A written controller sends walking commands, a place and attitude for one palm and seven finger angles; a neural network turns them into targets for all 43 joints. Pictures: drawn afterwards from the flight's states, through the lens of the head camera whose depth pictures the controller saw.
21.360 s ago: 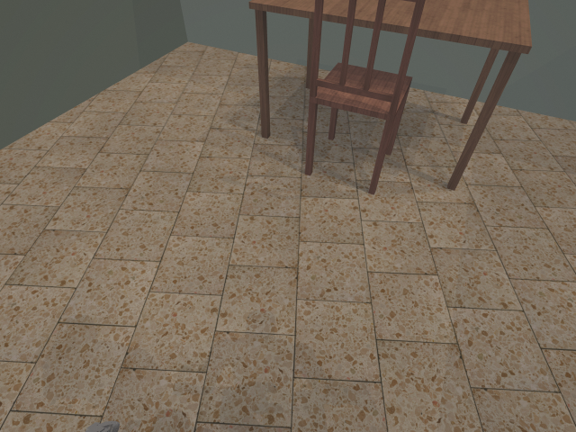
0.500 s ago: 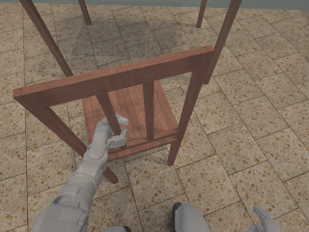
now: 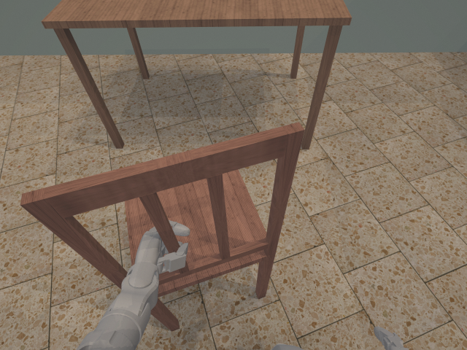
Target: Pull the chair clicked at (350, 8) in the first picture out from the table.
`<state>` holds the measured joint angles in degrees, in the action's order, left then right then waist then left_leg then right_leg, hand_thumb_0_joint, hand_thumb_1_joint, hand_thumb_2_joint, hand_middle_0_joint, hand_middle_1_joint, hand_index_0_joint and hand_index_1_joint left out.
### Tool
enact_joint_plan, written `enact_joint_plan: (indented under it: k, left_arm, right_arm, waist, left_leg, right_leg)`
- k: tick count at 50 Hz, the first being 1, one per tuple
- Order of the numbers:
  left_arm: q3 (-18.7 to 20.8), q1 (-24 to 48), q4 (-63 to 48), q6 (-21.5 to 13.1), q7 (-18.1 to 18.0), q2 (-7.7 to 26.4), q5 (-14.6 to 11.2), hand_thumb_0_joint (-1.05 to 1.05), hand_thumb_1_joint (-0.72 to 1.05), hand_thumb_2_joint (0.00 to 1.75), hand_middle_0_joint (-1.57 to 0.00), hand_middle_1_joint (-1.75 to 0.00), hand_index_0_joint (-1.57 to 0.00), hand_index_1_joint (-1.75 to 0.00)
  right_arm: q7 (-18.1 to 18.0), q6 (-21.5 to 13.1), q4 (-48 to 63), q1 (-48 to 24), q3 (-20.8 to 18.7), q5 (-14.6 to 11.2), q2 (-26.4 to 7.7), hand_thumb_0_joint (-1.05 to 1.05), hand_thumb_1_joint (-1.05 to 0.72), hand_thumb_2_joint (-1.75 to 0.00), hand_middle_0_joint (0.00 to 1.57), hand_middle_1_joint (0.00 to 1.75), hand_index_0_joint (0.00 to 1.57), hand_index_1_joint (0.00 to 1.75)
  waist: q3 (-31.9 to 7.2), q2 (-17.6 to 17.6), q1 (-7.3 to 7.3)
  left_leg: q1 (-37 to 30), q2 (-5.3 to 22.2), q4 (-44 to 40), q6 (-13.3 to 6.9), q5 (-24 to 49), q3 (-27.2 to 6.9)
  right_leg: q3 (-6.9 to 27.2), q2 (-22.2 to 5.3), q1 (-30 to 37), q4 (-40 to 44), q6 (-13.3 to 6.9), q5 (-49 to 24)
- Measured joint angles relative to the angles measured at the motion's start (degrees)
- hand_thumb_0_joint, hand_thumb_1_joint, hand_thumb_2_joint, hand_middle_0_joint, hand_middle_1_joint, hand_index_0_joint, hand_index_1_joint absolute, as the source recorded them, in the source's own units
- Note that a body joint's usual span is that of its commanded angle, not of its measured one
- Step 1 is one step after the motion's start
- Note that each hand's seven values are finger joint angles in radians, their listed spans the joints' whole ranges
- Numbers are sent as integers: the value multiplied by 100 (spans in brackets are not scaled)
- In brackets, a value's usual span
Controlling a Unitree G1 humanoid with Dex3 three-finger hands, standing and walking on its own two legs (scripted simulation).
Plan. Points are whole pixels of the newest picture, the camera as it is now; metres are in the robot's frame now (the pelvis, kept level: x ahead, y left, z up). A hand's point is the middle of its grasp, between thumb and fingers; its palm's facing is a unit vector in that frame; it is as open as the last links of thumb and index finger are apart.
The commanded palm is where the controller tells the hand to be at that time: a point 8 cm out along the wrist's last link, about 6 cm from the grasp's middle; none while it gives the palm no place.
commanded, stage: stop walking, hand still on the chair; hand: left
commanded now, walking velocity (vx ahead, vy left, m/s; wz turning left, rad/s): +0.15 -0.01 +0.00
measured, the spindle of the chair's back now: (169, 239) +0.32 +0.14 -0.05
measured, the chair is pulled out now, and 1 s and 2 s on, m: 0.69 0.73 0.73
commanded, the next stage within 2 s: open the thumb and straighten the fingers in 0.70 s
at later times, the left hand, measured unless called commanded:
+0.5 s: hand (173, 272) +0.26 +0.13 -0.07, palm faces -0.13 -0.97 -0.19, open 5.9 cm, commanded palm +0.25 +0.18 -0.06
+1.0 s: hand (170, 268) +0.27 +0.14 -0.07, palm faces -0.12 -0.98 -0.17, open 7.1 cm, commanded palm +0.25 +0.18 -0.05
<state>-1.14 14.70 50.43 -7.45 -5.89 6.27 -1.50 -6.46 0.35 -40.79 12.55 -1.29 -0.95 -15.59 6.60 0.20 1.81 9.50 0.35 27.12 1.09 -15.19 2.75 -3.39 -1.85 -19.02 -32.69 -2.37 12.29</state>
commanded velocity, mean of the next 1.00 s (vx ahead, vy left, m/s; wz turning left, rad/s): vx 0.01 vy -0.01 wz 0.00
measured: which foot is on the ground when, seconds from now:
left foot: down 0.00-1.00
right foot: down 0.00-1.00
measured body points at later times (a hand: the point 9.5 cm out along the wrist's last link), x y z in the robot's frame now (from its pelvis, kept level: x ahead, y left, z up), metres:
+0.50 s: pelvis +0.02 +0.03 +0.01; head +0.03 +0.01 +0.46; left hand +0.27 +0.18 -0.06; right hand +0.13 -0.20 -0.12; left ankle -0.01 +0.14 -0.73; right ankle +0.06 -0.09 -0.73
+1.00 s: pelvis +0.02 +0.02 +0.00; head +0.05 +0.02 +0.45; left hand +0.27 +0.19 -0.06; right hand +0.14 -0.24 -0.11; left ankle -0.01 +0.14 -0.73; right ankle +0.06 -0.09 -0.73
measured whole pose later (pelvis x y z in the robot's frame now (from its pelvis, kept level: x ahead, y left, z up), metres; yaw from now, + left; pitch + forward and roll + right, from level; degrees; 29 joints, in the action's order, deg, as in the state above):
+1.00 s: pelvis +0.02 +0.02 +0.00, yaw +0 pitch +4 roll +1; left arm -6.1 0.5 32.8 -5.8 -2.2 9.7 -1.2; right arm -2.0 -0.9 -37.6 12.7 0.1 -3.0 -14.2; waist 0.3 0.5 2.9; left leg 17.2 0.3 32.1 0.1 -18.7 2.1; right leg -3.3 -1.6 -24.4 -32.8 -1.2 12.3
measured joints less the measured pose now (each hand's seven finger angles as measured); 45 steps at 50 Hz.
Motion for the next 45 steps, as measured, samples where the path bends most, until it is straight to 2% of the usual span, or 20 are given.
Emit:
enact_joint_plan:
  k: [4, 8, 14, 21, 28, 40, 45]
  left_arm:
    - [-116, -393, -42, -27, 23, -76, -43, 4, 65, 73, -17, -117, -49, -145]
    - [-228, -684, -201, -84, 69, -83, 13, 3, 64, 74, -18, -118, -49, -145]
    - [-353, -972, -312, -146, 64, -145, 60, 3, 63, 76, -19, -119, -49, -145]
    - [-574, -1123, -516, -187, 117, -143, 157, 3, 58, 78, -21, -123, -49, -145]
    - [-743, -1176, -633, -163, 134, -105, 176, 2, 55, 80, -23, -128, -49, -145]
    - [-757, -1250, -766, -70, 65, -81, 115, 3, 56, 80, -21, -129, -49, -145]
    - [-599, -1326, -1108, 35, 193, 83, 2, 3, 54, 78, -24, -132, -49, -145]
  right_arm:
    - [-9, -7, 132, 171, -8, -20, -15, 1, -91, -90, 20, 29, 20, 30]
    - [28, 55, 123, 276, 31, -32, 121, 1, -91, -90, 20, 29, 20, 30]
    - [21, 4, -1, 322, 164, -9, 298, 1, -91, -90, 20, 30, 20, 30]
    - [34, -47, -32, 242, 250, -2, 411, 1, -91, -90, 20, 30, 20, 30]
    - [31, -20, 21, 62, 246, 14, 382, 1, -91, -90, 20, 30, 20, 30]
    - [4, 112, 184, -32, 189, -1, 278, 1, -91, -90, 20, 30, 20, 30]
    - [269, 74, 188, -48, 222, -199, 261, 1, -91, -90, 20, 30, 20, 30]
  waist:
    - [-232, -146, -17]
    - [-304, -166, -60]
    - [-490, -254, -58]
    - [-474, -262, -69]
    - [-451, -223, -85]
    - [-456, -175, -100]
    - [-564, -24, 65]
  left_leg:
    - [-53, 105, -79, -74, -46, 59]
    - [-82, 106, 12, -123, -127, 58]
    - [-114, 94, -109, -100, -96, 94]
    - [-195, -12, -256, -163, -93, 156]
    - [-256, -77, -306, -197, -113, 160]
    - [-294, -45, -361, -161, -92, 108]
    - [176, -45, -16, -130, -175, -12]
  right_leg:
    - [60, 135, 94, 161, 90, 352]
    - [79, 158, 263, 465, 48, -292]
    - [146, 173, 309, 645, 111, -285]
    - [221, 81, 330, 695, 207, -313]
    - [236, 19, 348, 642, 250, -240]
    - [180, 46, 403, 698, 215, -241]
    - [62, 10, -7, 383, 167, -122]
